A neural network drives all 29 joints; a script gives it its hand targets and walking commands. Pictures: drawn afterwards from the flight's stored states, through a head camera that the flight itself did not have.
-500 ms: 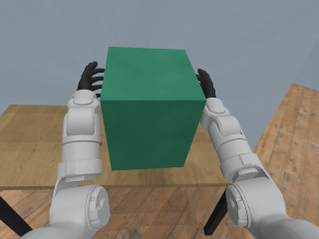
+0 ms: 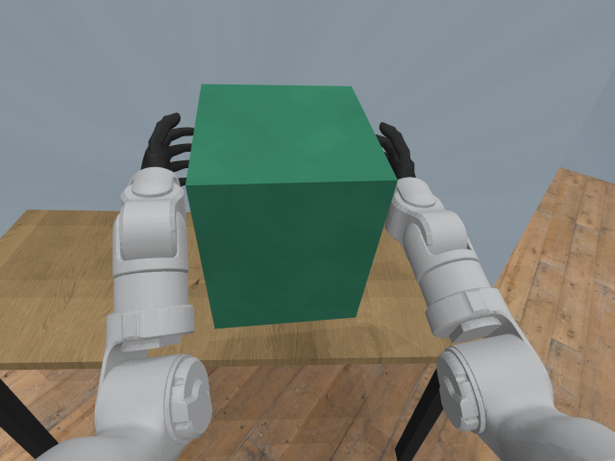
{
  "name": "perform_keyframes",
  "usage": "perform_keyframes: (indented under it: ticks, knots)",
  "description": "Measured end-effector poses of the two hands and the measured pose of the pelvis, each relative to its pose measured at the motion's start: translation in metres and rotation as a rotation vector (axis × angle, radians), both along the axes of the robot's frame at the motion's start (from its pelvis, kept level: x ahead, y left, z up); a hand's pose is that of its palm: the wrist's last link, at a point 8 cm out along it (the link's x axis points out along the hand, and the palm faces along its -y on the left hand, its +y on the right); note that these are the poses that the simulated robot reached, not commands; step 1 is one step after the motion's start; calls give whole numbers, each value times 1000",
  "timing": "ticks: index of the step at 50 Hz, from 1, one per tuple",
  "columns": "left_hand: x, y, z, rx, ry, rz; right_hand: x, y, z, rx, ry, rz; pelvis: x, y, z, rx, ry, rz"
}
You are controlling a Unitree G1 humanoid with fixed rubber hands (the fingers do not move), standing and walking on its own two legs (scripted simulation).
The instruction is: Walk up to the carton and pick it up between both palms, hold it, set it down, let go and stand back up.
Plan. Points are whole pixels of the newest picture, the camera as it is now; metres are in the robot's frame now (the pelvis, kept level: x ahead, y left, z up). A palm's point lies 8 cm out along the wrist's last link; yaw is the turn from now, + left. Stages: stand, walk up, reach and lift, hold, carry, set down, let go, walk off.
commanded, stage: hold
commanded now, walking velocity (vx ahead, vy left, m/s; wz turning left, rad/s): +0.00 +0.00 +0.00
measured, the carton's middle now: (283, 207) +0.39 +0.01 +0.18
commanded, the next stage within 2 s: none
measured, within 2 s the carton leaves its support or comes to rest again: neither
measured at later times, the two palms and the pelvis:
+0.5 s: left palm (163, 174) +0.37 +0.15 +0.24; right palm (399, 180) +0.37 -0.14 +0.23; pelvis +0.01 +0.00 +0.00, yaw +0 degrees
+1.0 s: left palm (162, 174) +0.36 +0.15 +0.24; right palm (400, 181) +0.37 -0.14 +0.23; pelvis +0.01 +0.00 +0.00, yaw +0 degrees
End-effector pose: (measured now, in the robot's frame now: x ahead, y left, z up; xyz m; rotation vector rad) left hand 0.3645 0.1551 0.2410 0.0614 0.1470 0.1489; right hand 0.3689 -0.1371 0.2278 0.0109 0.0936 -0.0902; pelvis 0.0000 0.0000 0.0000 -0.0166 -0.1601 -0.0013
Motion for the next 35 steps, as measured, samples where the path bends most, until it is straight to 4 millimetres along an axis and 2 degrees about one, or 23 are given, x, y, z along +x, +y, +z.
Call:
perform_keyframes:
  ticks: [10,35]
  knots:
    - [1,-1,4,-2,3,-3,0,-2,5,-4,4,-3,0,-2,0,2,5,1]
    - [2,-2,0,-4,-3,-9,2,-3,2,-1,1,-4,10,-3,0,1,-1,3]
